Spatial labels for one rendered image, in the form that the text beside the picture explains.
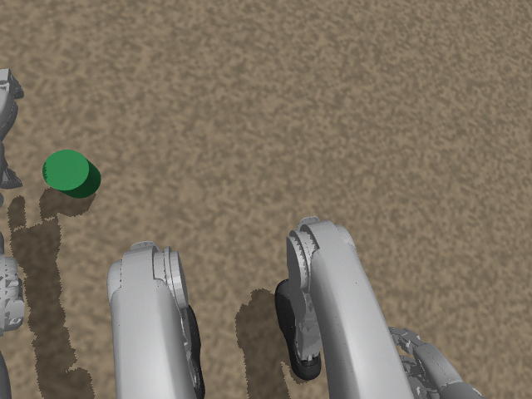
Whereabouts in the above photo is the right robot foot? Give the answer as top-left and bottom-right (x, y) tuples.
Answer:
(274, 279), (322, 381)

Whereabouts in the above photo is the left robot hand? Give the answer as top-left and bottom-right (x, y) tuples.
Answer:
(0, 68), (24, 190)

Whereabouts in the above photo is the right robot arm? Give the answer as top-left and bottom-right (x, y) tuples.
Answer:
(440, 382), (488, 399)

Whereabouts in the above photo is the left robot foot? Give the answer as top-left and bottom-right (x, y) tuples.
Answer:
(186, 305), (205, 399)

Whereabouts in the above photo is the left robot arm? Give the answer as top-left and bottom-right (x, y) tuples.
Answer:
(0, 140), (25, 399)

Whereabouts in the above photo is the right robot hand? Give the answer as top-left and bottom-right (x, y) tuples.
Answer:
(388, 327), (463, 399)

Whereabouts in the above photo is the tin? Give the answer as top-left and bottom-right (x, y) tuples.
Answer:
(42, 150), (101, 199)

